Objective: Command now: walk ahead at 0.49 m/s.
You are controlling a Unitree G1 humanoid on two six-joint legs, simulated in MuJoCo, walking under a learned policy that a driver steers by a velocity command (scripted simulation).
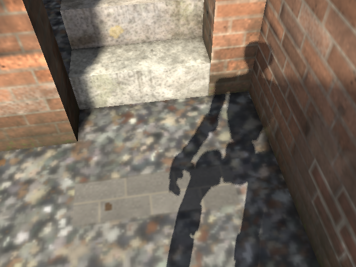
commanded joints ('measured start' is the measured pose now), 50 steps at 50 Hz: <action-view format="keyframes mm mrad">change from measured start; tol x32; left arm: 1 -15 92 8 -38 3 -26 2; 50 -12 174 44 -80 -3 -20 22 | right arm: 1 124 -32 -13 -27 -11 30 -10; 13 -282 -52 -15 -212 -9 7 40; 19 261 -326 -107 -76 -25 -15 42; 50 0 -151 -16 -95 -2 -21 11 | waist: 1 -68 -97 9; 17 -122 -117 -55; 19 -110 295 -337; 50 22 -83 -62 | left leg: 1 -53 65 -13 -69 78 -22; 13 -154 4 32 -608 313 -23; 17 252 -90 108 -678 210 49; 20 870 306 -776 -964 -63 302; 25 362 145 -218 -1023 311 175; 33 406 111 -71 -1120 287 175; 44 564 73 13 -733 716 114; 47 -189 -165 -115 77 -307 4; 50 -191 -8 -83 2 -62 6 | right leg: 1 -32 -264 211 -248 157 -196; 15 250 -334 162 -95 228 -97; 17 204 -271 99 182 475 -43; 19 -361 3 62 904 -333 51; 21 -553 -63 221 1108 -354 6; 41 -349 -146 72 196 83 41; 44 -12 -72 9 122 42 -22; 46 584 -468 709 19 -214 -250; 50 245 -403 427 -151 -141 -145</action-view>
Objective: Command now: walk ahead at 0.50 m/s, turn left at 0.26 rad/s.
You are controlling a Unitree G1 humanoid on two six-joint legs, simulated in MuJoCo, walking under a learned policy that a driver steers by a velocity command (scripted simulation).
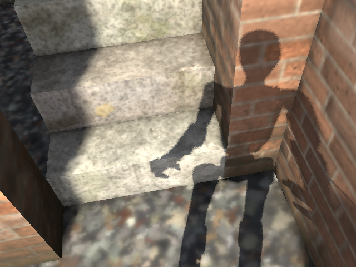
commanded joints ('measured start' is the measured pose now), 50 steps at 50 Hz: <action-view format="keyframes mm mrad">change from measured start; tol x32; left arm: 1 67 121 20 -15 6 -17 8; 50 23 72 11 -68 1 94 55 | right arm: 1 -35 -104 -23 -89 -20 -9 -12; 50 49 -13 -20 -9 -93 108 -86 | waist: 1 30 -95 -49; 17 45 -177 72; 22 -47 300 -423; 50 -26 -124 -50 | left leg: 1 -338 144 -78 53 127 -6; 16 -294 88 127 -530 341 66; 20 213 -47 181 -638 263 121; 22 686 390 -714 -824 169 317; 26 318 253 -296 -851 714 187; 34 162 126 -179 -887 662 119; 41 145 194 -81 -683 1218 67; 44 105 86 -35 -401 1077 49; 46 -119 -100 10 60 -152 -63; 50 -78 -21 -6 98 -45 -63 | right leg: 1 292 -306 348 -337 -43 -158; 19 402 -230 -177 -42 602 -58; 22 -306 39 -17 831 -437 26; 35 -343 -41 73 321 94 97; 43 202 37 41 45 156 -13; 46 392 -374 480 -65 1257 -310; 50 -43 -218 384 -196 330 -265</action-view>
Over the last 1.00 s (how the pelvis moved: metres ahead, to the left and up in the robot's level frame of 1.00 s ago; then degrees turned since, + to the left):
0.54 0.04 -0.01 0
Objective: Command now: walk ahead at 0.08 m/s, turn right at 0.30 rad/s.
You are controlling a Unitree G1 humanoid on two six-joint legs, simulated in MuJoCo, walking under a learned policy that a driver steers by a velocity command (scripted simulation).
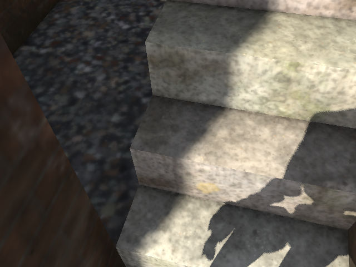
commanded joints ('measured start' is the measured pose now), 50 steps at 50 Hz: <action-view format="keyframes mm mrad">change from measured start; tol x32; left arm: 1 -57 147 40 -93 9 21 12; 50 -105 205 30 -228 54 -8 30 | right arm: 1 127 -73 -20 -12 -15 48 -1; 50 -160 -150 -35 -303 39 7 28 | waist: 1 -57 -133 -97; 14 -71 -246 -135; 17 -3 309 -87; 50 2 -177 -136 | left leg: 1 12 36 12 64 41 -23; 14 272 35 -2 -695 166 -35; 17 177 519 -501 -948 366 236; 36 432 425 -2 -735 905 232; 39 319 356 67 -633 702 118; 42 -158 161 12 -71 -178 -75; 50 19 154 9 -243 104 -114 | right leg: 1 -46 -232 299 -208 140 -219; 14 -14 -126 483 -253 -326 -34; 18 -274 51 183 727 -445 122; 21 -287 24 148 887 -253 164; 36 -61 -74 -40 199 -294 126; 41 496 -422 450 -69 651 -195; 50 96 -255 88 -165 162 -133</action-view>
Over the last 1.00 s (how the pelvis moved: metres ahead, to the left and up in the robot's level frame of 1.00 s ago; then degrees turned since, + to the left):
0.43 0.12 0.00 23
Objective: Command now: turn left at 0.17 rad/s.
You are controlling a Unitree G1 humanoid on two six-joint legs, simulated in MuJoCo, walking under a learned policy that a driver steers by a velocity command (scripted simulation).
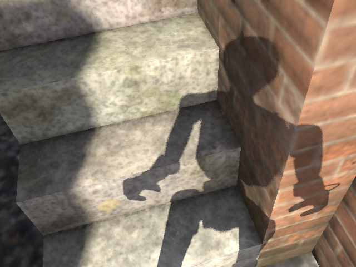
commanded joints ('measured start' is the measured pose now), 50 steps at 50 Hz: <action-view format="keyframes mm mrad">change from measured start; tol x32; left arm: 1 -11 175 49 -19 -3 -12 13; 50 -34 120 65 -87 -52 45 -14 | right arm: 1 -85 -55 -3 -100 11 -20 -9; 50 -33 87 19 -180 12 -23 14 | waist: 1 42 -200 -31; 14 5 -160 -71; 16 -5 226 -65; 50 41 -213 -24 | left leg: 1 37 -1 11 -109 23 0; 11 29 8 56 -193 -57 68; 16 454 252 -351 -540 734 316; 39 228 27 -422 -511 414 216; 42 -140 -197 -184 10 -293 58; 45 -154 -96 -155 312 -119 3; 50 81 -35 3 -253 -10 -37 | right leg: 1 11 -228 133 -160 245 -157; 14 14 -241 47 -60 41 -46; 17 -464 -1 40 606 -419 151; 22 -385 0 98 748 -105 170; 39 15 44 70 -81 43 90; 42 156 -387 575 -196 345 -232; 50 78 -132 224 -172 204 -147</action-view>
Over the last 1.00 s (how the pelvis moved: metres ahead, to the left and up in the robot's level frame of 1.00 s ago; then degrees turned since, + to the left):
-0.07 0.00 0.01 -28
